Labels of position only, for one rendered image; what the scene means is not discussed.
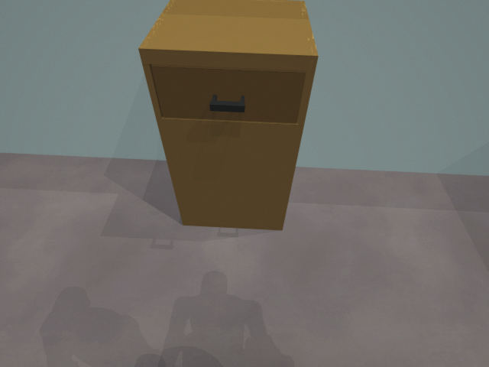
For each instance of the drawer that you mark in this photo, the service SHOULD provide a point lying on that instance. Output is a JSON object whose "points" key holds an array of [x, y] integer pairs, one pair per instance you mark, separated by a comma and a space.
{"points": [[185, 92]]}

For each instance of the cabinet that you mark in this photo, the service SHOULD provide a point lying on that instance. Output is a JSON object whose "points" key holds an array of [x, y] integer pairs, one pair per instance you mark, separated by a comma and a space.
{"points": [[231, 174]]}

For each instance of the handle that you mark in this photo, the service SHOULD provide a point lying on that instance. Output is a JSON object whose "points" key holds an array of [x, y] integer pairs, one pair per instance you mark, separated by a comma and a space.
{"points": [[227, 106]]}

